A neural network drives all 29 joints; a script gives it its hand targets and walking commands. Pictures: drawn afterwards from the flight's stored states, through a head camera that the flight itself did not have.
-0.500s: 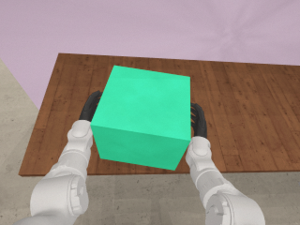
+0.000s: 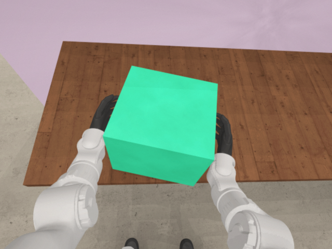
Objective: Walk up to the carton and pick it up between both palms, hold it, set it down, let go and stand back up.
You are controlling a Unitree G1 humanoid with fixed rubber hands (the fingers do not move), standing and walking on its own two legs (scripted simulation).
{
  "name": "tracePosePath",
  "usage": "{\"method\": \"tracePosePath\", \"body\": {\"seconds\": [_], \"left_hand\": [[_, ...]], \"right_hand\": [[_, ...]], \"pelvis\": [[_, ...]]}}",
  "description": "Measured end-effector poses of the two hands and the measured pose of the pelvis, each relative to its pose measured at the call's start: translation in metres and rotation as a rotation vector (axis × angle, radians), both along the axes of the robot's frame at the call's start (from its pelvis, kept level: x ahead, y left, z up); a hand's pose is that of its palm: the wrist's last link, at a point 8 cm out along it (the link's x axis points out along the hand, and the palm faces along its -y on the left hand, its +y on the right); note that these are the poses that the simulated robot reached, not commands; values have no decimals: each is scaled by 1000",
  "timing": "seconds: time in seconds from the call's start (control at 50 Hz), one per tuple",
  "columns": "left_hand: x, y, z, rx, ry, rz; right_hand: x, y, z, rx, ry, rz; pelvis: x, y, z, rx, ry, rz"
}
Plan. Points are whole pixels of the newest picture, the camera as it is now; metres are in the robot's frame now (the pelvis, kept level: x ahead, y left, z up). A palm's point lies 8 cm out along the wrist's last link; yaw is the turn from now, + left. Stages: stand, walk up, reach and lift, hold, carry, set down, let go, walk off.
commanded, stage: set down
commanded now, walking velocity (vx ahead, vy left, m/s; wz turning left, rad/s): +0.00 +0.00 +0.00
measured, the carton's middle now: (163, 127) +0.41 +0.01 -0.04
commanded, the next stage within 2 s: none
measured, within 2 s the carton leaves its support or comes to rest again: rests again in 0.90 s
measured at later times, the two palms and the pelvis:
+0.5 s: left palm (100, 124) +0.41 +0.17 -0.03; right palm (222, 148) +0.34 -0.14 -0.03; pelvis +0.00 +0.00 +0.00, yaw +0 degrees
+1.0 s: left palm (88, 116) +0.42 +0.19 -0.01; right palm (225, 141) +0.35 -0.14 +0.00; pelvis -0.01 +0.02 -0.01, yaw -1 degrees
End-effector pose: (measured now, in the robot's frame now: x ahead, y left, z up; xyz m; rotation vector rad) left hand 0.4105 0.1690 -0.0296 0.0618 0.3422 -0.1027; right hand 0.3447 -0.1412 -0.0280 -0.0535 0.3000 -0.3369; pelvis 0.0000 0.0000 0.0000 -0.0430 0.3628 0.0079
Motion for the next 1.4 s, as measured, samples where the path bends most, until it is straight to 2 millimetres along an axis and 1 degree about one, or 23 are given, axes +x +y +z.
{"method": "tracePosePath", "body": {"seconds": [0.56,0.8,0.88,0.94,1.08,1.16,1.22,1.3,1.4], "left_hand": [[2,1,-1,3,-4,-9],[8,5,4,-19,22,8],[9,9,10,-25,17,12],[9,16,16,-23,10,21],[10,37,37,-11,-11,48],[12,45,51,-3,-23,54],[13,44,60,-3,-32,49],[15,39,70,-16,-46,40],[16,35,75,-19,-44,35]], "right_hand": [[-1,1,-2,31,-10,-20],[-2,3,-1,100,29,-75],[-2,5,6,106,22,-82],[0,4,15,104,9,-89],[11,-3,44,99,-19,-98],[14,-7,59,105,-13,-108],[14,-8,66,111,4,-110],[12,-8,71,114,28,-107],[12,-9,75,123,28,-109]], "pelvis": [[-5,3,-1,-5,8,3],[-9,12,-3,-18,13,2],[-10,16,-4,-23,10,1],[-11,18,-5,-27,5,1],[-20,22,-7,-32,-15,1],[-26,22,-7,-32,-30,1],[-29,23,-8,-32,-38,2],[-30,22,-8,-31,-43,2],[-31,20,-8,-30,-48,2]]}}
